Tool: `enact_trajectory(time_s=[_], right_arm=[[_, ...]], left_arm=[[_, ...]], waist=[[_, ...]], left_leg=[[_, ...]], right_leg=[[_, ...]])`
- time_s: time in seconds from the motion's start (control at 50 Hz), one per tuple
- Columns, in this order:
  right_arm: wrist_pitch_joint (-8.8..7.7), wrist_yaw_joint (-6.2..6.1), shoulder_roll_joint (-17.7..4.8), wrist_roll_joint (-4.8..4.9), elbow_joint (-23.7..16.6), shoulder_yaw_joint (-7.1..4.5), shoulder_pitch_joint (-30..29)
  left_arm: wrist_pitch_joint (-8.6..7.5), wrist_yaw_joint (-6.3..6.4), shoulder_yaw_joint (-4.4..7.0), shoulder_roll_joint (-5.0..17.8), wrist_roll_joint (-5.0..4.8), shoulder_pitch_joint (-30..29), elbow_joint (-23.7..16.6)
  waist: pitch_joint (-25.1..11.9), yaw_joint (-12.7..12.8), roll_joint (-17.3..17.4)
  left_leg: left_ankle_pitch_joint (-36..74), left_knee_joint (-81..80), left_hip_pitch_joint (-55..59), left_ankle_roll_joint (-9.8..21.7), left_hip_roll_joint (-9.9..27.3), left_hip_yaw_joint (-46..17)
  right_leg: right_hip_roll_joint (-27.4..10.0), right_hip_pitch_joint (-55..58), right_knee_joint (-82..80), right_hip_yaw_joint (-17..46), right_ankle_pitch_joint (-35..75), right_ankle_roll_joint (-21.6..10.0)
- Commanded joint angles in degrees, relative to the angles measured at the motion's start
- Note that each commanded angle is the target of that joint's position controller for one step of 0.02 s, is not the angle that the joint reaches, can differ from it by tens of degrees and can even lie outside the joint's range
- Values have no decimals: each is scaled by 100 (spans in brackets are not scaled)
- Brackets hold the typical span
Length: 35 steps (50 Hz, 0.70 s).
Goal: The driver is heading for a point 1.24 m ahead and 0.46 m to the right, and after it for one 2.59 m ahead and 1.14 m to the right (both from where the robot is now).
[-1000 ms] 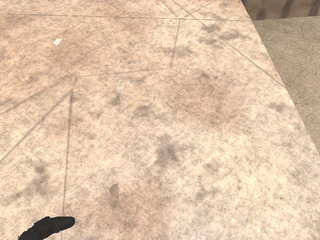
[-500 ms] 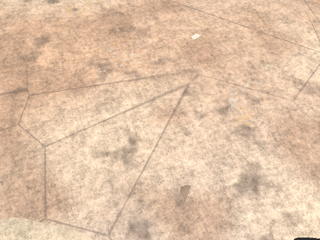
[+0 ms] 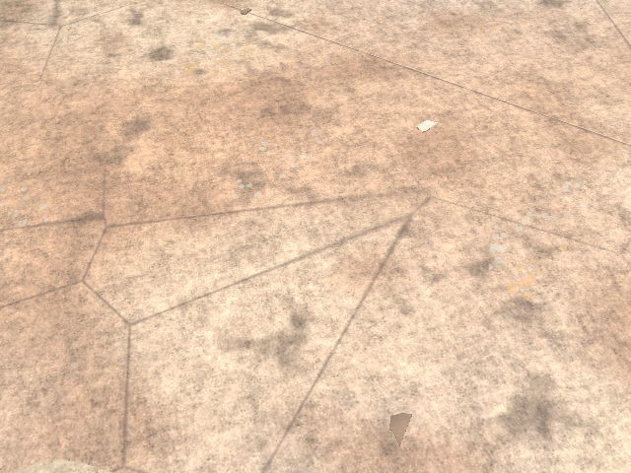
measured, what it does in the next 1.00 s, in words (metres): lifts its left foot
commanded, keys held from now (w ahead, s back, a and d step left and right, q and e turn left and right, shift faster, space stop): shift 0.74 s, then w+shift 0.26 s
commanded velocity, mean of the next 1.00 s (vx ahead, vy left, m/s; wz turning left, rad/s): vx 0.10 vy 0.00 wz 0.02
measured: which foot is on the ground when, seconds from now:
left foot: down 0.00-0.78, up 0.80-1.00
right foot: down 0.00-1.00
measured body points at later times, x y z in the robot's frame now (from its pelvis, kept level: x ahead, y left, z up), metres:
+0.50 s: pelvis +0.01 -0.02 +0.00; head +0.02 -0.02 +0.45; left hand +0.11 +0.23 -0.13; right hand +0.10 -0.27 -0.13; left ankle +0.00 +0.12 -0.73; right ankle -0.01 -0.13 -0.73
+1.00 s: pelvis +0.05 +0.01 +0.01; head +0.06 +0.02 +0.46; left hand +0.05 +0.28 -0.13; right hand +0.16 -0.26 -0.11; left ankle +0.08 +0.15 -0.70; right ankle -0.01 -0.13 -0.73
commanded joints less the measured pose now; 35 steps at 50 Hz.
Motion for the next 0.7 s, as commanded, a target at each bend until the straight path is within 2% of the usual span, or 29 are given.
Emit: enact_trajectory(time_s=[0.02,0.12,0.22,0.46,0.7], right_arm=[[-15,-63,-668,4,-312,-229,-142],[-67,-74,-534,36,-73,-238,22],[-72,-113,-526,53,167,-263,183],[-25,-227,-555,86,761,-309,340],[2,-270,-523,105,1404,-307,311]], left_arm=[[-190,22,148,690,-3,-237,-353],[-197,95,105,586,-31,-111,-288],[-191,91,89,533,-48,-115,-198],[-200,71,87,459,-76,-41,327],[-195,95,74,467,-86,62,925]], waist=[[-40,-30,-596],[-108,28,-285],[-120,17,-117],[-17,-19,-147],[87,-8,-162]], left_leg=[[378,-386,126,100,278,-345],[663,-405,87,74,290,-354],[899,-387,199,17,303,-351],[1182,-428,471,-43,327,-323],[1146,-598,546,-97,308,-231]], right_leg=[[-368,-146,-766,467,377,-224],[-289,68,-581,358,624,-225],[-242,106,-533,318,806,-258],[-158,123,-642,252,1067,-267],[-109,245,-820,245,1135,-296]])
